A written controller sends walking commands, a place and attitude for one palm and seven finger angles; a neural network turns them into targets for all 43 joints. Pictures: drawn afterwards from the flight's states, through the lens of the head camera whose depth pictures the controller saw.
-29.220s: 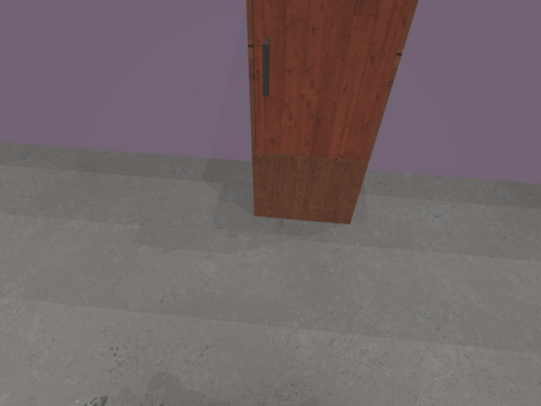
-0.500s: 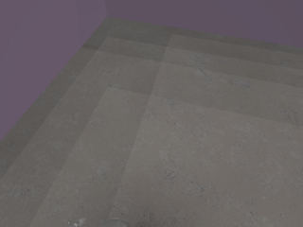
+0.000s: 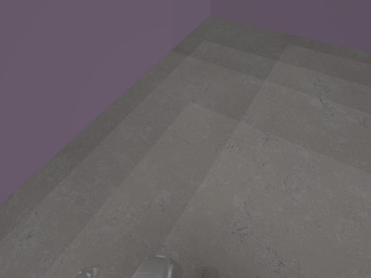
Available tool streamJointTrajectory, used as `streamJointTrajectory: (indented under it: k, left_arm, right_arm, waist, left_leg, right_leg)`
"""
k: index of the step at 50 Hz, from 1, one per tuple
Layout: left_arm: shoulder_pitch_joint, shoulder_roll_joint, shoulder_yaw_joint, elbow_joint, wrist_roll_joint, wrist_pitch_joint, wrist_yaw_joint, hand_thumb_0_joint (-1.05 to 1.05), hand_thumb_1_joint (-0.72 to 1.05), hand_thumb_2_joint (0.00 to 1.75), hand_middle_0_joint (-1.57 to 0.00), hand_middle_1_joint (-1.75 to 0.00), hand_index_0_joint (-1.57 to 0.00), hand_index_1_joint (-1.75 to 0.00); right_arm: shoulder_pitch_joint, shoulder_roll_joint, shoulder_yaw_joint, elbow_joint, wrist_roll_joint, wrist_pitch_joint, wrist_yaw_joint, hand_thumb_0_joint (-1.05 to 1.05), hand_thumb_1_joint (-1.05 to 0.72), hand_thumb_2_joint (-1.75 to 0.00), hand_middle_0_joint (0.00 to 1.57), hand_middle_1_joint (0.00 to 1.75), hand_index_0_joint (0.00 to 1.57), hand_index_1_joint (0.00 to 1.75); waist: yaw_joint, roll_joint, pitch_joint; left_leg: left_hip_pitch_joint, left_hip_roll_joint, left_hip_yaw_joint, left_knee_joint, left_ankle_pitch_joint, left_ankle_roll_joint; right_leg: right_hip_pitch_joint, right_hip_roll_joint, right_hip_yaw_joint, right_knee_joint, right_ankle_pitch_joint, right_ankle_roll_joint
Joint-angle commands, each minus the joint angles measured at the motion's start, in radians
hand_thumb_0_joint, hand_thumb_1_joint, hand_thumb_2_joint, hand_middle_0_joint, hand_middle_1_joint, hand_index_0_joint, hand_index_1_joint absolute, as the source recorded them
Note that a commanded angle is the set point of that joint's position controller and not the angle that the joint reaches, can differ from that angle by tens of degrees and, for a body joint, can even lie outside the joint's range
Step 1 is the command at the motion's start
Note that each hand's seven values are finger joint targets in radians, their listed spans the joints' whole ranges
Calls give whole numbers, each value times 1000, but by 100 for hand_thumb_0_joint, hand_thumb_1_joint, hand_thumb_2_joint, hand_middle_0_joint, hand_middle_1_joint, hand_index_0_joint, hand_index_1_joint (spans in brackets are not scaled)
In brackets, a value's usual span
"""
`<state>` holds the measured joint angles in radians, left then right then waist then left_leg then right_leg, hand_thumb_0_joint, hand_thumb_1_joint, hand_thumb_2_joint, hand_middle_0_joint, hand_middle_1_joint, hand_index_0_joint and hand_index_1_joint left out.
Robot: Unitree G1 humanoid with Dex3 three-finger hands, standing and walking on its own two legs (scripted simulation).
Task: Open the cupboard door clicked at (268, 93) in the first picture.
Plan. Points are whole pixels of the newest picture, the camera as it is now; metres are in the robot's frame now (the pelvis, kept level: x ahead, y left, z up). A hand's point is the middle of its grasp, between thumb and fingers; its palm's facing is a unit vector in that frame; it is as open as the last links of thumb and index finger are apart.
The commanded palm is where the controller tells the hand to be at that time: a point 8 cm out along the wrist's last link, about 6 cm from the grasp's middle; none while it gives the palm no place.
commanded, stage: turn to face it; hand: left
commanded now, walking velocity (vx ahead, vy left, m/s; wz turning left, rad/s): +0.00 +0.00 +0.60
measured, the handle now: out of the picture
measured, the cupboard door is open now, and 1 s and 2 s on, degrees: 41 41 41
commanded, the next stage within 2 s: none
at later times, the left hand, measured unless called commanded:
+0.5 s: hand out of the picture +0.01 +0.23 -0.16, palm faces +0.35 -0.90 -0.25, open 7.4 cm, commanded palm none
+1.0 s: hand out of the picture -0.04 +0.15 -0.17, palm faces +0.60 -0.77 -0.22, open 7.4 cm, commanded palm none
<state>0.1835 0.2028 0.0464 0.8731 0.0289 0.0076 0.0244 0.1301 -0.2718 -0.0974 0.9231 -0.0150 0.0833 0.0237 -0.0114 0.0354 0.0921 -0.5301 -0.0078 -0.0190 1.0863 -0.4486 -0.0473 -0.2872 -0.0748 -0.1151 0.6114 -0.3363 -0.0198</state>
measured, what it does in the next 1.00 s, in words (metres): steps on the spot, turning left: left foot, then right foot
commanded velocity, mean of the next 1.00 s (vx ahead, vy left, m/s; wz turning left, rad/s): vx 0.00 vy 0.00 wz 0.60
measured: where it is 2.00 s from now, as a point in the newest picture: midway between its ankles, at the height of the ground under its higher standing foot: outside the picture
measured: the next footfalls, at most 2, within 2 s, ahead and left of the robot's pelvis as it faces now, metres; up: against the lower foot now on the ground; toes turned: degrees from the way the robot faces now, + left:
left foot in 0.30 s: +0.02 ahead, +0.12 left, +0.00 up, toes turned +18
right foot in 0.68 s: +0.11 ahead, -0.13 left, +0.00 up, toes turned +22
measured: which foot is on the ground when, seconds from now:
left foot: up 0.00-0.28, down 0.30-0.66, up 0.68-1.00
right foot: down 0.00-0.28, up 0.30-0.66, down 0.68-1.00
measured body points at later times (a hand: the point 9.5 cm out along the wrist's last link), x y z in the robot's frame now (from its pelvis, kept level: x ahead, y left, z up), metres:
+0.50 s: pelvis +0.01 +0.00 +0.01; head +0.05 +0.03 +0.45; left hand +0.00 +0.28 -0.14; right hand +0.18 -0.21 -0.13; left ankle -0.02 +0.10 -0.73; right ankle +0.05 -0.16 -0.66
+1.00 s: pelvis +0.02 -0.04 +0.00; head +0.06 +0.00 +0.45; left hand -0.07 +0.19 -0.15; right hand +0.26 -0.19 -0.14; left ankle -0.04 +0.06 -0.71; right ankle +0.07 -0.15 -0.73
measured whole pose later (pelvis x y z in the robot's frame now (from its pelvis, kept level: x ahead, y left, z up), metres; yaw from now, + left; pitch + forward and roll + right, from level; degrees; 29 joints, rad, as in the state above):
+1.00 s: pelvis +0.02 -0.04 +0.00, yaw +38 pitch +0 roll +1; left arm 0.21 0.20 0.04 0.89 0.03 0.01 0.02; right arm 0.12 -0.24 -0.07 0.92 -0.01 0.08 0.04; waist -0.01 -0.05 0.13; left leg -0.35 0.02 0.10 0.71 -0.40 -0.06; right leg -0.22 -0.16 -0.24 0.60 -0.35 0.02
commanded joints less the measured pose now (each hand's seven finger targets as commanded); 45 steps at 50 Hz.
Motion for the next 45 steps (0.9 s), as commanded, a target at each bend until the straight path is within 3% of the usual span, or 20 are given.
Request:
streamJointTrajectory:
  k: [1, 7, 10, 12, 13, 14, 15, 16, 17, 19, 22, 28, 31, 32, 33, 34, 36, 38, 41, 45]
  left_arm:
    - [28, 155, 33, -61, -5, -30, 11, 0, 90, 90, -20, -30, -20, -30]
    - [137, 204, 51, -13, -2, -29, 10, 0, 90, 90, -20, -30, -20, -30]
    - [130, 216, 60, -7, 0, -25, 7, 0, 90, 90, -20, -30, -20, -30]
    - [100, 222, 67, -9, -9, -25, 1, 0, 90, 90, -20, -30, -20, -30]
    - [77, 215, 66, -20, -16, -22, -4, 0, 90, 90, -20, -30, -20, -30]
    - [61, 152, 53, -54, -22, -16, -13, 0, 90, 90, -20, -30, -20, -30]
    - [-13, 127, 36, -101, -14, -5, -7, 0, 90, 90, -20, -30, -20, -30]
    - [-64, 138, 40, -98, -7, 12, 3, 0, 90, 90, -20, -30, -20, -30]
    - [-73, 129, 45, -82, -11, 15, 2, 0, 90, 90, -20, -30, -20, -30]
    - [-28, 131, 48, -43, -9, 21, -12, 0, 90, 90, -20, -30, -20, -30]
    - [2, 120, 48, -33, -11, 24, -17, 0, 90, 90, -20, -30, -20, -30]
    - [-34, 111, 39, -67, -15, 16, -14, 0, 90, 90, -20, -30, -20, -30]
    - [51, 126, 44, -52, -20, -1, -9, 0, 90, 90, -20, -30, -20, -30]
    - [102, 174, 55, -45, -14, -13, -2, 0, 90, 90, -20, -30, -20, -30]
    - [123, 271, 75, -42, 3, -21, 8, 0, 90, 90, -20, -30, -20, -30]
    - [106, 293, 66, -56, -2, -15, 10, 0, 90, 90, -20, -30, -20, -30]
    - [20, 209, 49, -68, -7, -18, 16, 0, 90, 90, -20, -30, -20, -30]
    - [-18, 167, 34, -76, -9, -20, 12, 0, 90, 90, -20, -30, -20, -30]
    - [22, 182, 42, -65, -5, -23, 13, 0, 90, 90, -20, -30, -20, -30]
    - [72, 219, 57, -39, 1, -20, 10, 0, 90, 90, -20, -30, -20, -30]
  right_arm:
    - [-36, -28, 1, -89, 1, -24, 7, 0, -90, -90, 20, 30, 20, 30]
    - [-117, -1, 23, -108, 7, -34, 10, 0, -90, -90, 20, 30, 20, 30]
    - [-97, -7, 25, -110, 9, -42, 7, 0, -90, -90, 20, 30, 20, 30]
    - [-25, -32, 19, -96, 4, -50, 3, 0, -90, -90, 20, 30, 20, 30]
    - [56, -78, 5, -76, -1, -56, 1, 0, -90, -90, 20, 30, 20, 30]
    - [113, -190, -24, -73, -11, -61, -4, 0, -90, -90, 20, 30, 20, 30]
    - [179, -248, -35, -53, -6, -51, -12, 0, -90, -90, 20, 30, 20, 30]
    - [180, -226, -31, -43, -5, -54, -22, 0, -90, -90, 20, 30, 20, 30]
    - [126, -206, -28, -61, -8, -56, -34, 0, -90, -90, 20, 30, 20, 30]
    - [24, -165, -14, -85, -8, -63, -38, 0, -90, -90, 20, 30, 20, 30]
    - [19, -155, -9, -81, -7, -71, -35, 0, -90, -90, 20, 30, 20, 30]
    - [35, -167, -24, -76, -13, -60, -28, 0, -90, -90, 20, 30, 20, 30]
    - [-6, -156, -29, -93, -5, -53, -28, 0, -90, -90, 20, 30, 20, 30]
    - [-8, -121, -24, -103, 4, -53, -24, 0, -90, -90, 20, 30, 20, 30]
    - [13, -46, -12, -124, 10, -54, -17, 0, -90, -90, 20, 30, 20, 30]
    - [-1, -72, -18, -134, 2, -50, -14, 0, -90, -90, 20, 30, 20, 30]
    - [-8, -67, -17, -101, -3, -33, -10, 0, -90, -90, 20, 30, 20, 30]
    - [6, -46, -5, -81, -1, -26, 1, 0, -90, -90, 20, 30, 20, 30]
    - [-25, -25, 5, -77, 3, -25, 8, 0, -90, -90, 20, 30, 20, 30]
    - [-67, -7, 17, -91, 7, -34, 12, 0, -90, -90, 20, 30, 20, 30]
  waist:
    - [2, -221, -112]
    - [63, -234, -144]
    - [54, -246, -159]
    - [7, -206, -183]
    - [-43, -119, -225]
    - [-73, 188, -255]
    - [-104, 249, -228]
    - [-103, 188, -214]
    - [-76, 191, -162]
    - [-15, 117, -124]
    - [7, 102, -122]
    - [-7, 144, -135]
    - [39, 124, -156]
    - [65, 6, -172]
    - [71, -323, -181]
    - [75, -302, -161]
    - [25, -292, -108]
    - [-3, -262, -98]
    - [19, -241, -111]
    - [50, -243, -117]
  left_leg:
    - [-56, 41, 34, 66, 28, -26]
    - [29, 23, 120, -255, -11, -17]
    - [108, 16, 144, -392, 13, 2]
    - [272, 4, 159, -562, 150, 21]
    - [454, 55, 109, -658, 331, 50]
    - [648, 317, -239, -681, 662, 174]
    - [605, 464, -368, -701, 874, 300]
    - [546, 427, -341, -702, 770, 294]
    - [469, 378, -320, -719, 677, 275]
    - [377, 290, -218, -737, 581, 219]
    - [350, 233, -172, -746, 542, 197]
    - [312, 206, -246, -715, 480, 196]
    - [207, 167, -263, -620, 484, 155]
    - [89, 105, -221, -523, 328, 102]
    - [-96, -57, -29, -276, -42, 13]
    - [-68, -38, -27, -35, -194, 11]
    - [-86, 23, -40, 169, -86, 1]
    - [-65, 38, 0, 145, 2, -20]
    - [-6, 39, 60, -51, -4, -30]
    - [62, 26, 117, -267, -20, -19]
  right_leg:
    - [167, -238, 104, -236, 582, -76]
    - [312, -281, 52, -172, 774, -89]
    - [307, -301, 27, -128, 773, -82]
    - [226, -286, -34, -22, 737, -34]
    - [96, -264, -74, 115, 602, 14]
    - [-208, -117, -103, 344, 10, 92]
    - [-324, -55, -4, 489, -342, 104]
    - [-344, -63, 80, 542, -302, 100]
    - [-352, -61, 104, 567, -237, 103]
    - [-301, -54, 119, 561, -106, 108]
    - [-245, -26, 107, 470, -58, 112]
    - [-107, 43, 73, 177, -82, 102]
    - [111, 67, 56, -91, 64, 89]
    - [259, -27, 143, -244, 120, 68]
    - [358, -319, 433, -334, 199, -38]
    - [218, -454, 458, -337, 283, -131]
    - [149, -335, 334, -284, 376, -131]
    - [147, -250, 153, -248, 515, -89]
    - [204, -252, 76, -224, 603, -79]
    - [247, -283, 50, -185, 644, -88]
